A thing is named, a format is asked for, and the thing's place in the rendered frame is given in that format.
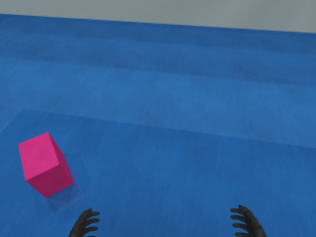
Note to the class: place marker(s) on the carton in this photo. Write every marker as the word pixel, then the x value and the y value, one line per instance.
pixel 44 165

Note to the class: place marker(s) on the right robot hand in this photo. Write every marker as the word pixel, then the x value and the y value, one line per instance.
pixel 252 226

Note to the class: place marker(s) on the left robot hand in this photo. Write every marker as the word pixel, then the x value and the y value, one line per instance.
pixel 79 229

